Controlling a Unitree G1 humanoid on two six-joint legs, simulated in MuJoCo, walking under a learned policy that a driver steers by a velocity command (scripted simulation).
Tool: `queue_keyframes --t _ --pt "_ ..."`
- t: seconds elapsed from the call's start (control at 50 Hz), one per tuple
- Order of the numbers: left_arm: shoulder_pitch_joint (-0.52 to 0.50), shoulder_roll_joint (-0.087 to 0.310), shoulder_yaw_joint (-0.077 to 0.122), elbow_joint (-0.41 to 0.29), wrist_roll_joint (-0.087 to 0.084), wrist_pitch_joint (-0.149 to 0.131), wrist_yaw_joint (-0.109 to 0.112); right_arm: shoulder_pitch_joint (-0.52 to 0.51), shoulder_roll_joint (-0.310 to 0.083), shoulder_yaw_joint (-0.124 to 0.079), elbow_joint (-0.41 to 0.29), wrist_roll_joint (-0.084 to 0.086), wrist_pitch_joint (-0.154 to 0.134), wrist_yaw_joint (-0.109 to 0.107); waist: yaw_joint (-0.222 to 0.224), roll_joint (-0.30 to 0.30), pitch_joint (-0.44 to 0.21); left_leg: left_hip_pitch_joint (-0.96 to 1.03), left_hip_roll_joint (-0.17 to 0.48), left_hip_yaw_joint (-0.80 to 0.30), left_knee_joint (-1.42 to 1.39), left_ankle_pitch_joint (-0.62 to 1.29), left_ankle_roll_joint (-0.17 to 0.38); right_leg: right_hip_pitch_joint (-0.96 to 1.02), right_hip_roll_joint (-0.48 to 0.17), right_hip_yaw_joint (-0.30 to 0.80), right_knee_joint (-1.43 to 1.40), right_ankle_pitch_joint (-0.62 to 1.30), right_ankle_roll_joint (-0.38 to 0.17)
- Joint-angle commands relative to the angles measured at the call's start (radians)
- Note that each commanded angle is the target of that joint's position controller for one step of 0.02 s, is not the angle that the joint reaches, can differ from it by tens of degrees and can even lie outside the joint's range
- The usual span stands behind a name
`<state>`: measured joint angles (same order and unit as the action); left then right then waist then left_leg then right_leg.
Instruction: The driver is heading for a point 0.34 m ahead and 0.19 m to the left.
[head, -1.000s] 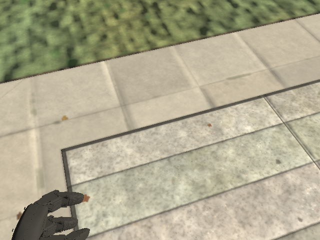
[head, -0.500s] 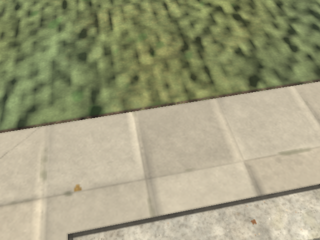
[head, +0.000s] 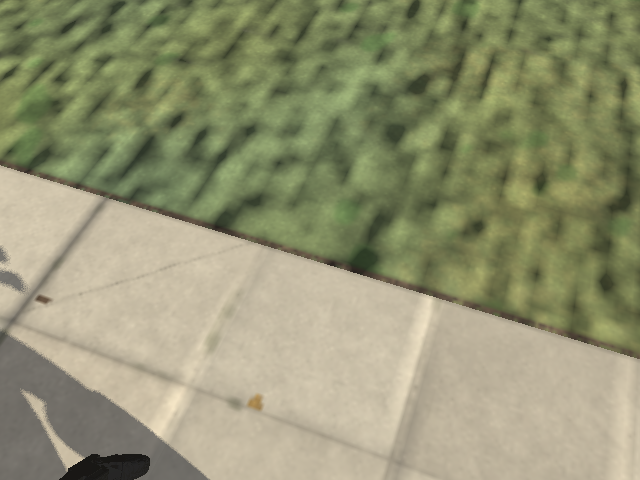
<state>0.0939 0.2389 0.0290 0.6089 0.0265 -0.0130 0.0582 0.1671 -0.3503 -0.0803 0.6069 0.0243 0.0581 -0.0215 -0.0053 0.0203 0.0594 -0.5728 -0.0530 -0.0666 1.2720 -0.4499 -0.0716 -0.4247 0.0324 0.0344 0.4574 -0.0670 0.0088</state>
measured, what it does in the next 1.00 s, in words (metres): steps on the spot, turning left: left foot, then right foot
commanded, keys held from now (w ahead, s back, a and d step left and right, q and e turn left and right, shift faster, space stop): q+shift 0.52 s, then shift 0.48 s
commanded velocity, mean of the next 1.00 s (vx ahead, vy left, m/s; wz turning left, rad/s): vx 0.02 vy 0.00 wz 0.72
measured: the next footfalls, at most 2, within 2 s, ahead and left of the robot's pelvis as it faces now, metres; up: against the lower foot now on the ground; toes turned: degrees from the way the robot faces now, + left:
left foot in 0.24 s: +0.05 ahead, +0.14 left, +0.00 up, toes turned +16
right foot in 0.66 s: +0.16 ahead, -0.04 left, +0.00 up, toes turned +41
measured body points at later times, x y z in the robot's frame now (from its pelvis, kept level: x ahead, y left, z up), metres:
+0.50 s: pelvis +0.02 +0.03 +0.01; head +0.05 +0.08 +0.46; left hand +0.08 +0.37 -0.09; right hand +0.28 -0.17 -0.06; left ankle +0.01 +0.13 -0.73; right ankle +0.13 -0.10 -0.67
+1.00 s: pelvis +0.03 +0.03 +0.01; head +0.05 +0.05 +0.46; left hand -0.03 +0.32 -0.10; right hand +0.31 -0.07 -0.09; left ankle -0.07 +0.12 -0.73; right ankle +0.13 -0.06 -0.73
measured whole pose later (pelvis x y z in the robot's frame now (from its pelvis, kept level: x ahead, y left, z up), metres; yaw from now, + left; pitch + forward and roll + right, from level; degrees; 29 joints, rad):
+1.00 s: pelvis +0.03 +0.03 +0.01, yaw +39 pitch +1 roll +0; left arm 0.17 0.24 0.04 0.74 -0.01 0.02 0.02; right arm 0.19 -0.26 -0.05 0.65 0.00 0.04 -0.02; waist 0.02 0.01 0.04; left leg -0.23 -0.01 -0.07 0.50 -0.28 -0.03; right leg -0.30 -0.01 0.04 0.53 -0.25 0.02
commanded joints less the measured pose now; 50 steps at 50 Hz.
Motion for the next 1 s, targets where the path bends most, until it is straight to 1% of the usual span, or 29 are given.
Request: queue_keyframes --t 0.02,0.1,0.18,0.22,0.24,0.26,0.28,0.3,0.32,0.34,0.36,0.4,0.48,0.52,0.58,0.64,0.66,0.68,0.7,0.72,0.74,0.76,0.78,0.82,0.88,0.92,0.96,0.98,1.0 --pt "-0.003 0.152 0.054 -0.049 0.006 0.003 0.008 0.041 -0.021 -0.003 -0.079 0.0 -0.006 -0.002 -0.004 -0.121 -0.175 -0.057 0.082 0.038 -0.069 0.044 -0.009 0.217 -0.256 0.181 -0.154 0.203 -0.227" --pt "-0.025 0.187 0.078 -0.022 -0.011 0.004 0.0 0.025 -0.033 -0.003 -0.081 -0.001 -0.007 0.008 -0.008 -0.155 -0.225 0.057 0.14 0.044 -0.26 0.113 0.016 0.218 -0.305 0.085 -0.166 0.162 -0.232" --pt "-0.024 0.215 0.098 0.009 -0.026 0.005 -0.014 0.029 -0.059 -0.021 -0.072 -0.001 0.005 0.024 -0.011 -0.194 -0.202 0.196 0.117 0.112 -0.479 0.146 0.061 0.19 -0.326 -0.011 -0.145 0.024 -0.188" --pt "-0.015 0.192 0.098 0.025 -0.037 0.007 -0.016 0.088 -0.06 -0.038 -0.045 -0.003 0.011 0.027 -0.039 -0.163 -0.201 0.323 0.071 0.145 -0.649 0.211 0.108 0.148 -0.309 -0.077 -0.053 -0.097 -0.117" --pt "0.026 0.151 0.091 0.043 -0.036 0.013 -0.019 0.146 -0.089 -0.057 -0.025 -0.007 0.012 0.021 -0.048 -0.078 -0.169 0.416 0.063 0.083 -0.748 0.24 0.152 0.047 -0.26 -0.133 0.083 -0.217 -0.053" --pt "0.065 0.107 0.083 0.028 -0.011 0.022 -0.024 0.185 -0.221 -0.09 -0.04 -0.013 0.007 0.003 -0.021 0.255 -0.102 0.53 0.31 -0.317 -0.882 0.489 0.276 -0.252 -0.119 -0.238 0.437 -0.491 0.065" --pt "-0.077 0.114 0.081 -0.05 0.005 0.01 -0.017 0.146 -0.269 -0.091 -0.081 -0.051 -0.017 0.005 -0.06 0.304 -0.142 0.466 0.404 -0.57 -0.962 0.461 0.431 -0.403 -0.014 -0.025 0.622 -0.574 0.07" --pt "-0.127 0.148 0.09 -0.057 -0.01 0.002 -0.011 0.103 -0.229 -0.084 -0.087 -0.062 -0.038 0.008 -0.06 0.197 -0.131 0.441 0.366 -0.511 -0.993 0.344 0.4 -0.409 -0.028 0.05 0.691 -0.493 0.037" --pt "-0.1 0.161 0.096 -0.038 -0.019 0.0 -0.006 0.04 -0.195 -0.074 -0.091 -0.045 -0.049 0.003 -0.017 0.155 -0.114 0.415 0.315 -0.446 -0.983 0.303 0.336 -0.399 -0.039 0.072 0.676 -0.389 0.018" --pt "-0.057 0.166 0.101 -0.006 -0.014 0.002 0.002 -0.01 -0.154 -0.063 -0.103 -0.022 -0.046 -0.004 0.009 0.107 -0.128 0.402 0.282 -0.387 -0.951 0.316 0.29 -0.365 -0.053 0.075 0.664 -0.323 0.023" --pt "-0.036 0.164 0.103 0.002 -0.004 0.002 0.003 -0.042 -0.135 -0.056 -0.109 -0.011 -0.041 -0.011 0.025 0.114 -0.145 0.363 0.254 -0.345 -0.924 0.378 0.273 -0.311 -0.043 0.067 0.662 -0.278 0.035" --pt "-0.031 0.137 0.097 0.007 -0.01 -0.003 -0.01 -0.031 -0.107 -0.046 -0.108 -0.015 -0.031 -0.024 0.031 0.111 -0.185 0.336 0.206 -0.317 -0.895 0.45 0.265 -0.233 -0.005 0.059 0.653 -0.226 0.05" --pt "-0.084 0.092 0.072 -0.003 -0.024 -0.009 -0.028 0.0 -0.122 -0.058 -0.103 -0.006 -0.022 -0.036 0.005 0.126 -0.188 0.383 0.17 -0.377 -0.858 0.441 0.256 -0.185 0.043 0.082 0.401 -0.214 0.06" --pt "-0.09 0.101 0.07 -0.001 -0.029 -0.013 -0.038 0.002 -0.135 -0.064 -0.109 -0.007 -0.016 -0.034 -0.005 0.152 -0.192 0.382 0.172 -0.437 -0.85 0.435 0.263 -0.131 0.057 0.096 0.314 -0.235 0.057" --pt "-0.047 0.127 0.072 0.019 -0.033 -0.017 -0.05 -0.008 -0.118 -0.055 -0.11 -0.01 -0.014 -0.023 -0.015 0.187 -0.217 0.395 0.18 -0.469 -0.812 0.535 0.264 -0.025 0.036 0.088 0.212 -0.253 0.044" --pt "0.005 0.131 0.076 0.035 -0.028 -0.022 -0.062 -0.019 -0.089 -0.039 -0.106 0.002 -0.008 -0.02 0.015 0.149 -0.197 0.323 0.12 -0.461 -0.749 0.469 0.22 0.176 -0.005 0.059 -0.047 -0.061 0.001" --pt "0.004 0.173 0.084 0.026 -0.012 -0.019 -0.059 0.031 -0.049 -0.028 -0.102 -0.01 -0.007 -0.02 -0.011 0.009 -0.215 0.241 0.046 -0.384 -0.618 0.211 0.172 0.281 -0.15 0.19 -0.082 0.045 -0.052" --pt "-0.014 0.253 0.099 0.025 0.011 -0.008 -0.055 0.069 -0.047 -0.026 -0.119 -0.006 -0.016 -0.019 -0.062 -0.291 -0.156 0.062 -0.132 -0.193 -0.433 -0.144 0.1 0.303 -0.334 0.42 -0.127 0.281 -0.221" --pt "-0.002 0.21 0.094 0.017 0.013 -0.013 -0.052 0.047 -0.136 -0.051 -0.109 -0.027 -0.03 -0.019 -0.024 -0.279 -0.15 -0.003 -0.086 -0.162 -0.182 -0.218 0.041 0.263 -0.443 0.554 -0.153 0.263 -0.338" --pt "-0.025 0.173 0.082 0.005 0.0 -0.013 -0.044 0.037 -0.173 -0.066 -0.088 -0.018 -0.032 -0.016 -0.024 -0.185 -0.136 -0.004 -0.058 -0.162 -0.071 -0.146 0.024 0.24 -0.403 0.466 -0.135 0.2 -0.322" --pt "-0.052 0.146 0.073 0.003 -0.013 -0.007 -0.037 0.035 -0.149 -0.062 -0.065 -0.016 -0.024 -0.018 -0.029 -0.128 -0.116 0.001 -0.052 -0.153 -0.036 -0.087 0.009 0.224 -0.329 0.372 -0.12 0.136 -0.27" --pt "-0.055 0.134 0.066 0.004 -0.028 -0.003 -0.033 0.029 -0.117 -0.052 -0.059 -0.02 -0.016 -0.02 -0.019 -0.115 -0.101 -0.015 -0.054 -0.149 -0.008 -0.049 -0.003 0.231 -0.294 0.325 -0.115 0.116 -0.244" --pt "-0.048 0.129 0.058 0.01 -0.03 0.002 -0.028 0.028 -0.077 -0.039 -0.057 -0.018 -0.013 -0.018 -0.015 -0.113 -0.096 -0.011 -0.056 -0.136 -0.006 -0.025 -0.011 0.235 -0.27 0.285 -0.112 0.149 -0.237" --pt "-0.02 0.121 0.053 0.025 -0.023 0.011 -0.025 0.004 -0.025 -0.016 -0.064 -0.011 -0.018 -0.014 0.0 -0.145 -0.111 0.019 -0.04 -0.078 -0.141 0.0 -0.019 0.271 -0.219 0.203 -0.109 0.169 -0.22" --pt "0.007 0.141 0.058 0.044 -0.024 0.024 -0.028 -0.029 0.028 0.012 -0.072 -0.018 -0.027 -0.006 0.028 -0.223 -0.147 0.163 0.024 0.005 -0.457 -0.034 -0.023 0.295 -0.203 0.156 -0.092 0.178 -0.217" --pt "0.049 0.171 0.065 0.058 -0.032 0.032 -0.03 -0.016 0.006 0.006 -0.056 -0.009 -0.03 -0.001 0.045 -0.247 -0.148 0.24 0.025 0.044 -0.624 0.024 -0.016 0.299 -0.223 0.178 -0.075 0.195 -0.228" --pt "0.062 0.161 0.057 0.07 -0.049 0.032 -0.031 0.044 0.005 0.001 -0.018 -0.014 -0.034 0.002 0.01 -0.217 -0.139 0.377 0.01 0.068 -0.894 0.237 0.019 0.253 -0.21 0.165 -0.036 0.197 -0.195" --pt "0.104 0.148 0.052 0.085 -0.05 0.023 -0.033 0.048 -0.017 0.0 -0.019 -0.024 -0.035 0.002 0.017 -0.181 -0.143 0.465 0.039 0.017 -0.941 0.323 0.051 0.197 -0.198 0.158 -0.025 0.143 -0.143" --pt "0.121 0.12 0.04 0.08 -0.025 0.008 -0.04 0.06 -0.073 -0.009 -0.032 -0.035 -0.034 -0.006 0.036 -0.042 -0.179 0.561 0.16 -0.113 -0.91 0.513 0.093 0.119 -0.149 0.096 0.064 0.014 -0.07"
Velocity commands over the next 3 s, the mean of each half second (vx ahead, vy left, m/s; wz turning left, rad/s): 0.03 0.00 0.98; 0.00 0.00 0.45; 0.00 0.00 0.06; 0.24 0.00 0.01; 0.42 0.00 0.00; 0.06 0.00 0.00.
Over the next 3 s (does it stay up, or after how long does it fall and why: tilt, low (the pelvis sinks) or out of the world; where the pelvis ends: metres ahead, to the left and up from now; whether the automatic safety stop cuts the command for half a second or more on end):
stays up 0.39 0.23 0.01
